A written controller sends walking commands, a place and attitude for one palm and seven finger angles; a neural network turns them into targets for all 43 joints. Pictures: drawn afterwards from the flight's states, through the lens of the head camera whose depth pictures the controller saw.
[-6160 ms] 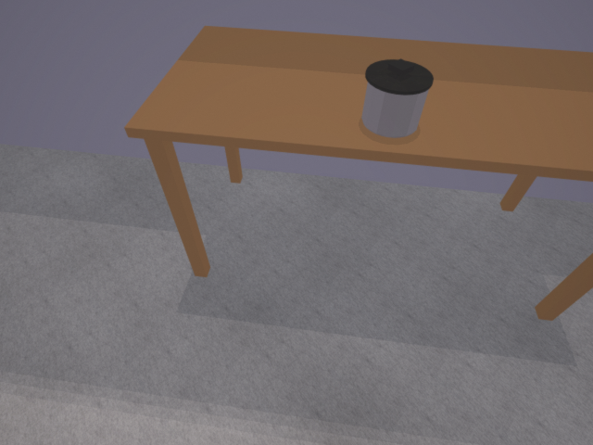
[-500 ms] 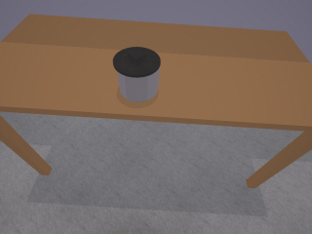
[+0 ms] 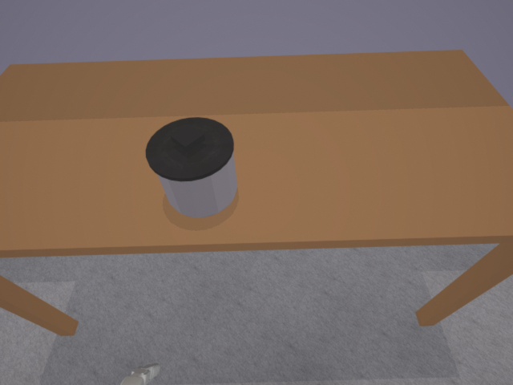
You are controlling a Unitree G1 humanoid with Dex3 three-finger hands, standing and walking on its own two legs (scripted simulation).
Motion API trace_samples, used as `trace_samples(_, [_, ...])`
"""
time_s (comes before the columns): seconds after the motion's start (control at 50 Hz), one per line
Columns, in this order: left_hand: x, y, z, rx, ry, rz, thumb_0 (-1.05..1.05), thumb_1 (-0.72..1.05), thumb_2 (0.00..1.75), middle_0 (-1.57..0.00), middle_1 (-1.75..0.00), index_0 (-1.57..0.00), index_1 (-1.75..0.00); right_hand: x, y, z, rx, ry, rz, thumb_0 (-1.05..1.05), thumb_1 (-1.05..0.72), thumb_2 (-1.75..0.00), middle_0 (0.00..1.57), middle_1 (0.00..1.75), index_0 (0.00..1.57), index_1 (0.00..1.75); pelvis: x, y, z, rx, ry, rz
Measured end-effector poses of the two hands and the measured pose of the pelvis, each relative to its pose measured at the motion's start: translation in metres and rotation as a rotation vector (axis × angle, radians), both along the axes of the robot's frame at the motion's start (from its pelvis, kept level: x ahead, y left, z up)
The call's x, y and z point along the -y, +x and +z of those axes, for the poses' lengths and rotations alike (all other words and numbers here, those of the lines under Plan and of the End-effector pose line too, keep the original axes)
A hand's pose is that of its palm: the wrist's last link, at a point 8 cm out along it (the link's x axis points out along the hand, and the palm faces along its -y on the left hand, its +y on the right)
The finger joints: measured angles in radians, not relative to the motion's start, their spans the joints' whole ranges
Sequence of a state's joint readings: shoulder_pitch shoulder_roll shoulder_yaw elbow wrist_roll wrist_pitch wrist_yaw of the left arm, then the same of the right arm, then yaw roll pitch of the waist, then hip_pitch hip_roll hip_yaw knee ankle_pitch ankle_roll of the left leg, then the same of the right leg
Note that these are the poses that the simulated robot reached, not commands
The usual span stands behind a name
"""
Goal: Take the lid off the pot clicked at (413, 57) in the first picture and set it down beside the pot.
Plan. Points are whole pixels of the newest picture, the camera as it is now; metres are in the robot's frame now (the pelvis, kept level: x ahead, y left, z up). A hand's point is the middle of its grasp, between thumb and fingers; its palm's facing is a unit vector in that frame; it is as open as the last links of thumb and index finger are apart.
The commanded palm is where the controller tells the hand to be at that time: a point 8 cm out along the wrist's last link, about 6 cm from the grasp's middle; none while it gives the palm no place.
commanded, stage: come to a stop and stand still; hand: left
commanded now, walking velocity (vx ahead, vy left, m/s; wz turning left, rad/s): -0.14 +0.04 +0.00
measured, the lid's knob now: (187, 137) +0.49 +0.14 +0.10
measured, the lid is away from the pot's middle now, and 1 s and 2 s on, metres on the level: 0.00 0.00 0.00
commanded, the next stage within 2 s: look again from close up in 1.26 s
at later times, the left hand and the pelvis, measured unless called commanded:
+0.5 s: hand out of the picture -0.02 +0.22 -0.17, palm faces +0.00 -0.97 -0.24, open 7.4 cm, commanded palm none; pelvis -0.01 +0.03 +0.01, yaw -2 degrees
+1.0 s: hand out of the picture +0.02 +0.18 -0.17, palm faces -0.02 -0.98 -0.22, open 7.4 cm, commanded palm none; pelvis +0.01 +0.00 +0.00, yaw -2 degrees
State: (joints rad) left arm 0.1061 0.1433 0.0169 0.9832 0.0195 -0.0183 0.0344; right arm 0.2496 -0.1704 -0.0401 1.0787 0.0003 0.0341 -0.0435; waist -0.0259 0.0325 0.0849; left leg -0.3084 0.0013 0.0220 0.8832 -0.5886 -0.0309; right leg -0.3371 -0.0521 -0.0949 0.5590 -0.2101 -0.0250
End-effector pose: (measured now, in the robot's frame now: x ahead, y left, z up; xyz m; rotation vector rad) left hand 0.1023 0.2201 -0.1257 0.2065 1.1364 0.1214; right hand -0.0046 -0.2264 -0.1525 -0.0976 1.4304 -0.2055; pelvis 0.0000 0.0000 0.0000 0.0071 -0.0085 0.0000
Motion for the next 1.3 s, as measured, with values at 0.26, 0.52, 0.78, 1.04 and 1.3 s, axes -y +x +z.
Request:
trace_samples(0.26, [-0.054,-0.063,-0.021,-0.151,-0.034,0.066,0.00,0.91,0.90,-0.20,-0.30,-0.20,-0.30,-0.037,0.015,0.025,0.122,-0.063,0.045,0.01,-0.92,-0.90,0.20,0.30,0.20,0.30,-0.038,-0.013,0.003,0.004,-0.012,-0.020])
trace_samples(0.52, [-0.048,-0.130,-0.011,-0.304,0.018,0.062,0.00,0.91,0.90,-0.19,-0.30,-0.19,-0.30,-0.027,0.006,0.016,0.088,-0.024,0.041,0.01,-0.92,-0.90,0.21,0.30,0.21,0.30,-0.030,-0.014,0.005,-0.030,-0.007,-0.042])
trace_samples(0.78, [-0.010,-0.104,-0.009,-0.213,-0.007,0.034,0.00,0.91,0.90,-0.20,-0.30,-0.20,-0.30,-0.018,0.000,0.003,0.089,0.022,0.039,0.01,-0.93,-0.90,0.20,0.30,0.20,0.30,-0.014,-0.004,0.001,-0.007,-0.004,-0.032])
trace_samples(1.04, [-0.004,-0.082,-0.010,-0.188,-0.006,0.031,0.00,0.91,0.90,-0.20,-0.30,-0.20,-0.30,-0.007,0.002,0.010,0.048,0.008,0.039,0.01,-0.92,-0.90,0.20,0.30,0.20,0.30,0.001,0.007,0.004,-0.013,0.002,-0.032])
trace_samples(1.3, [0.000,-0.091,-0.011,-0.222,-0.024,0.048,0.00,0.91,0.90,-0.20,-0.30,-0.20,-0.30,-0.003,0.016,0.015,0.060,-0.013,0.051,0.01,-0.92,-0.90,0.20,0.30,0.20,0.30,0.002,0.011,0.007,-0.009,0.001,-0.032])
